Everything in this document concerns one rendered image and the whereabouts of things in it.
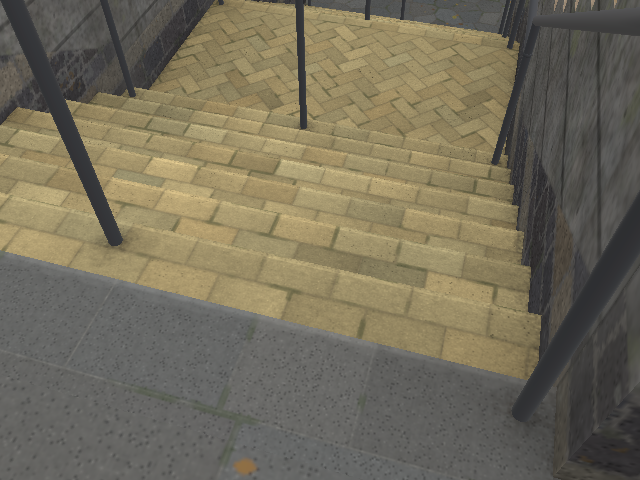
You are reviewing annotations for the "stairs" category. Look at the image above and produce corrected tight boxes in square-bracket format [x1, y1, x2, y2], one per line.
[238, 0, 517, 42]
[0, 87, 542, 421]

